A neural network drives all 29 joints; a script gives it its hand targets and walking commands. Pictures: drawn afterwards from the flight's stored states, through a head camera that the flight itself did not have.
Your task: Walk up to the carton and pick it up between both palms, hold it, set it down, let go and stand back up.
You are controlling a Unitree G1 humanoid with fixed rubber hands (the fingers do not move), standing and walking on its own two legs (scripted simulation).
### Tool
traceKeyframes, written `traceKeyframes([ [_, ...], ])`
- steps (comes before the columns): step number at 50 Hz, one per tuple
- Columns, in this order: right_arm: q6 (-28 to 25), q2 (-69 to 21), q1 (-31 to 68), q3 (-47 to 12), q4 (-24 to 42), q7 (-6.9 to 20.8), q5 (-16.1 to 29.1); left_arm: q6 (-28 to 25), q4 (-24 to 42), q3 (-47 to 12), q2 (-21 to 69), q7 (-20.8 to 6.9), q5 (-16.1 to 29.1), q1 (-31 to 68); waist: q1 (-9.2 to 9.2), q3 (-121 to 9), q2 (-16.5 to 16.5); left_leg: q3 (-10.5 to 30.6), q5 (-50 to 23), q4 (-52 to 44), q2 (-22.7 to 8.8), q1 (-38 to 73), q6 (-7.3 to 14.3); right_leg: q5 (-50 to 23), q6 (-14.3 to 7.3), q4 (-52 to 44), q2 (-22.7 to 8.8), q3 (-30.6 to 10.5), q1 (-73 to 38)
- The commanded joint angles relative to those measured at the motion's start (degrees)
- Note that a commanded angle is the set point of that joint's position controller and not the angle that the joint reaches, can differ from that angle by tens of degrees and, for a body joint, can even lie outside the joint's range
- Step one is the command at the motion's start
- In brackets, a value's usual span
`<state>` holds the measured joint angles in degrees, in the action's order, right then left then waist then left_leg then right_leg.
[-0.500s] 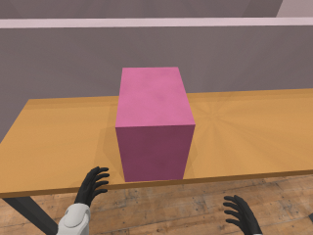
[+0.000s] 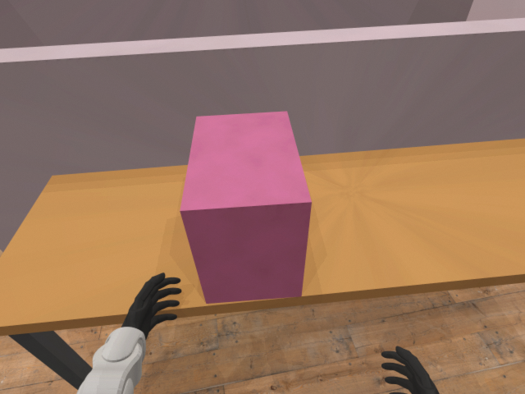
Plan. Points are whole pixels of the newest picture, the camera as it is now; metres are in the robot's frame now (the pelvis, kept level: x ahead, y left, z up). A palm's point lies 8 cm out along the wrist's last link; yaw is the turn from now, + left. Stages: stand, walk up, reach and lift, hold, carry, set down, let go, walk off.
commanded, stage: set down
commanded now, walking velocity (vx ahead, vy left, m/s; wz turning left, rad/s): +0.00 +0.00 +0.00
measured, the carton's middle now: (247, 204) +0.44 +0.07 +0.06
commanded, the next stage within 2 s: let go in 0.18 s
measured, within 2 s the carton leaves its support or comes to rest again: neither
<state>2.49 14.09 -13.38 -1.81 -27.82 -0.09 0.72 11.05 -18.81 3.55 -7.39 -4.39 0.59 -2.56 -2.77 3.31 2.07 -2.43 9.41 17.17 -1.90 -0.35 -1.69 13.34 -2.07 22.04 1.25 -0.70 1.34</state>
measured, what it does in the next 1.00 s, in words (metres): stands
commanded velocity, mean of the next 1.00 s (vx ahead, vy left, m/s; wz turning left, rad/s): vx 0.00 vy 0.00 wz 0.00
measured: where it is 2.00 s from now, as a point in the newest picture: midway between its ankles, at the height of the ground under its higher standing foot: outside the picture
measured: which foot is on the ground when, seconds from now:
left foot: down 0.00-1.00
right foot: down 0.00-1.00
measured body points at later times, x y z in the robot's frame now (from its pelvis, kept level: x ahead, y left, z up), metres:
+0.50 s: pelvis +0.02 -0.01 +0.00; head -0.01 -0.05 +0.45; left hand +0.25 +0.22 +0.01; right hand +0.20 -0.23 -0.08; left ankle +0.01 +0.14 -0.75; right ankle +0.00 -0.09 -0.75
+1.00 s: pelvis +0.02 -0.01 -0.01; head +0.04 -0.01 +0.44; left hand +0.24 +0.21 +0.00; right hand +0.15 -0.22 -0.13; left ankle +0.01 +0.14 -0.75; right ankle +0.00 -0.09 -0.75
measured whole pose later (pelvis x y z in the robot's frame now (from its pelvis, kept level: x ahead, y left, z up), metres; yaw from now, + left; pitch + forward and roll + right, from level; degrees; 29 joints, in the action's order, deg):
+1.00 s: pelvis +0.02 -0.01 -0.01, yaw +4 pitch +2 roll +0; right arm 0.3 10.7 -15.1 0.2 -43.1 2.7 -2.8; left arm -9.9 -15.1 -1.5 -10.8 -0.4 -1.1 -10.3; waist -2.7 -1.3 -0.5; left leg 1.8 14.7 27.5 -2.1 -14.9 -2.8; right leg 17.4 -3.1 27.3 2.0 3.2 12.0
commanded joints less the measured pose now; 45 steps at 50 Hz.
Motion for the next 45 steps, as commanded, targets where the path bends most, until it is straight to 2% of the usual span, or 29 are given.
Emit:
traceKeyframes([
  [1, -2.23, 6.42, 8.28, 2.16, 10.07, -0.62, 0.13, 8.49, -12.29, -0.47, -4.0, -0.01, -1.92, -3.1, 0.32, 7.55, -12.42, -3.83, 4.6, -2.21, 3.27, 1.72, 2.63, 8.72, 1.87, -10.5, 0.43, 0.36, 13.62],
  [13, -2.83, 6.86, 7.34, 1.24, 8.82, -1.72, 0.82, 8.76, -12.31, -0.43, -5.7, -1.61, -0.99, -2.98, 0.78, 7.02, -12.51, -3.38, 2.93, -1.89, 3.39, 2.72, 2.86, 2.2, 2.87, -9.88, 0.21, 0.34, 13.75],
  [23, -4.92, 6.64, 7.07, 0.13, 7.26, -2.95, 1.32, 7.38, -12.52, -0.01, -7.05, -2.67, 0.18, -3.98, 0.37, 5.22, -12.35, -2.98, 0.7, -1.63, 3.55, 3.45, 2.99, -3.78, 3.73, -9.09, 0.12, 0.66, 12.79],
  [38, -7.28, 6.08, 8.06, -1.2, 5.4, -4.21, 1.83, 5.52, -13.69, 0.0, -7.59, -3.44, 1.28, -4.7, -0.26, 4.37, -11.72, -3.38, -0.23, -1.38, 3.85, 3.59, 2.78, -6.12, 4.28, -9.01, 0.17, 0.97, 12.55],
  [39, -3.86, 1.86, 2.68, 0.14, -3.51, -1.45, -4.13, -5.67, -10.55, 0.25, -11.77, 0.64, -2.94, -5.94, 0.24, 7.6, -21.46, 2.19, 3.35, 7.48, -0.91, -12.35, -0.02, 6.42, 3.43, -8.82, -4.08, -2.1, 14.76],
  [40, -2.26, 3.97, 0.76, 1.24, -3.76, -1.0, -4.77, -9.23, -8.71, -0.1, -12.56, 2.37, -3.16, -5.99, 0.41, 9.87, -22.55, 1.16, 9.39, 11.95, 1.4, -15.07, -0.66, 24.16, 1.51, -13.35, -7.2, -7.96, 19.9],
  [41, -2.22, 4.92, 2.07, 2.28, -3.38, 0.14, -3.99, -11.07, -6.86, -1.03, -10.92, 3.41, -3.85, -3.86, 0.72, 10.4, -19.39, 2.08, 7.87, 10.64, 0.75, -15.55, -0.68, 23.56, -0.36, -13.06, -8.28, -10.3, 20.95],
  [42, -2.85, 3.7, 1.55, 2.52, -3.92, 1.23, -3.52, -12.49, -5.81, -1.87, -10.44, 4.19, -3.62, -2.7, 2.14, 7.93, -14.61, 2.73, 5.56, 8.91, 0.24, -16.07, 0.02, 18.63, -0.87, -10.81, -7.7, -9.62, 20.01],
  [43, -3.45, 2.35, 0.6, 2.51, -5.11, 1.86, -3.4, -13.65, -5.18, -2.34, -10.93, 4.63, -3.79, -1.97, 3.6, 5.07, -11.42, 2.77, 4.31, 8.41, -0.06, -15.87, 0.28, 16.32, -0.87, -8.98, -7.41, -8.41, 19.17],
  [45, -4.42, 2.65, 1.64, 3.37, -6.7, 2.43, -3.56, -14.59, -3.29, -2.46, -10.87, 5.06, -3.68, -2.94, 3.36, -0.94, -7.95, 3.69, 0.92, 7.97, -0.75, -15.07, 0.3, 10.91, -0.25, -6.25, -6.95, -7.61, 16.25],
])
